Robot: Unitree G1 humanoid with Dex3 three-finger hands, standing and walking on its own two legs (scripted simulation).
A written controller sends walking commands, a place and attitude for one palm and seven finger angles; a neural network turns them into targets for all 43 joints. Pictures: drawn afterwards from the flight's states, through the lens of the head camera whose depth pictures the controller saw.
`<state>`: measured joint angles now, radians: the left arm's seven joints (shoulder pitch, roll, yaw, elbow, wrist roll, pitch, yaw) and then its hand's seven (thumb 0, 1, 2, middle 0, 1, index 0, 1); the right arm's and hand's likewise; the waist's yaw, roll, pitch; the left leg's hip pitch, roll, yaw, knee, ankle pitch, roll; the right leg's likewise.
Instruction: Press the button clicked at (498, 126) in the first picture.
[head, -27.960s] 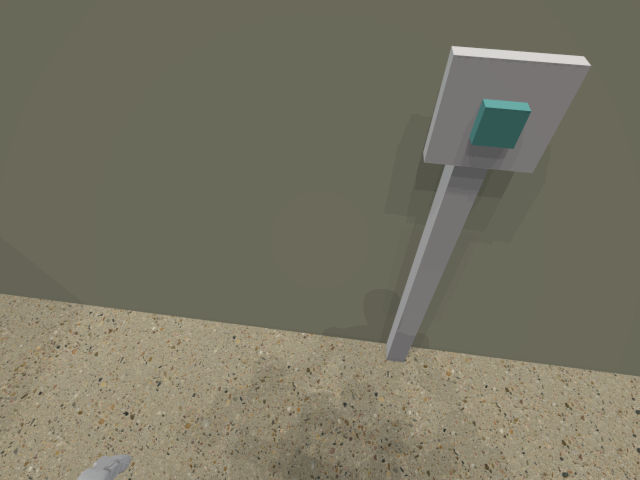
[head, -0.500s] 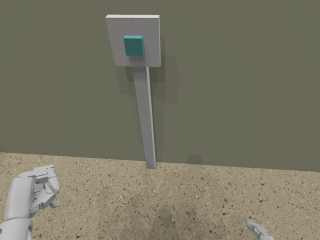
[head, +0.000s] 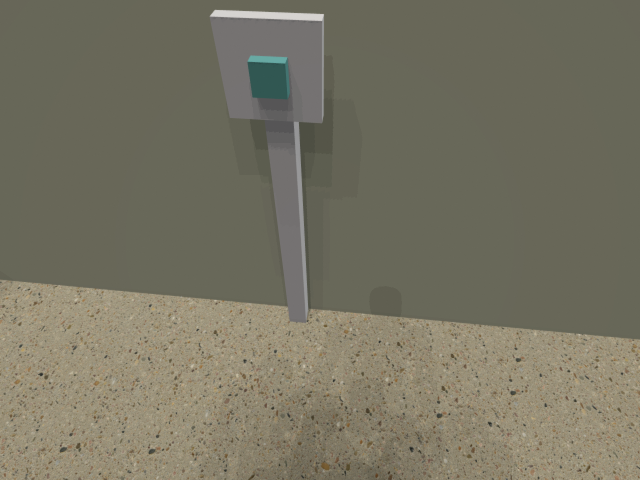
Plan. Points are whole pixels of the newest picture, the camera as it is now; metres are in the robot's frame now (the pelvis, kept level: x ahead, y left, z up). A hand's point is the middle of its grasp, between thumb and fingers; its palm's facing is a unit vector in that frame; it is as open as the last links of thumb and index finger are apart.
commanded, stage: let the arm hang, fingers relaxed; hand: left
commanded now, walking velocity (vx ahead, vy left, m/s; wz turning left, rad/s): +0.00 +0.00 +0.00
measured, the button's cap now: (269, 76) +0.71 +0.12 +0.16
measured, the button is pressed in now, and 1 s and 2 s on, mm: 0 0 0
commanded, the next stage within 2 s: stand and wait in 0.52 s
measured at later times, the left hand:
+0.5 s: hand out of the picture -0.02 +0.16 -0.17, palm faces +0.04 -0.98 -0.17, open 7.3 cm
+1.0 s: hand out of the picture +0.01 +0.18 -0.17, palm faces +0.02 -0.98 -0.21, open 7.4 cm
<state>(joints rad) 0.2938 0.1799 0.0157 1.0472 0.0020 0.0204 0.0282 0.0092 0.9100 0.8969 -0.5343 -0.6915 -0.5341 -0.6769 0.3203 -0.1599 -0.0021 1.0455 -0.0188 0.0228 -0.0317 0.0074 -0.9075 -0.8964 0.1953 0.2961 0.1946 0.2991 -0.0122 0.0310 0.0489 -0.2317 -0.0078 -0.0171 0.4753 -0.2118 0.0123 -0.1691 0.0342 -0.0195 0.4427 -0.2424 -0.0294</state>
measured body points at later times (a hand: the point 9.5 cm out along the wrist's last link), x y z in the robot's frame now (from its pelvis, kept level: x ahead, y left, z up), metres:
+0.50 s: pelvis +0.00 +0.01 +0.00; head +0.00 +0.00 +0.45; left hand -0.02 +0.22 -0.16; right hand -0.03 -0.20 -0.16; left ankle +0.03 +0.11 -0.74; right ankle +0.00 -0.10 -0.74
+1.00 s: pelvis +0.01 +0.00 +0.00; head +0.02 -0.01 +0.45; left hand +0.01 +0.23 -0.15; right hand -0.01 -0.22 -0.16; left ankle +0.03 +0.11 -0.74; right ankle +0.00 -0.10 -0.74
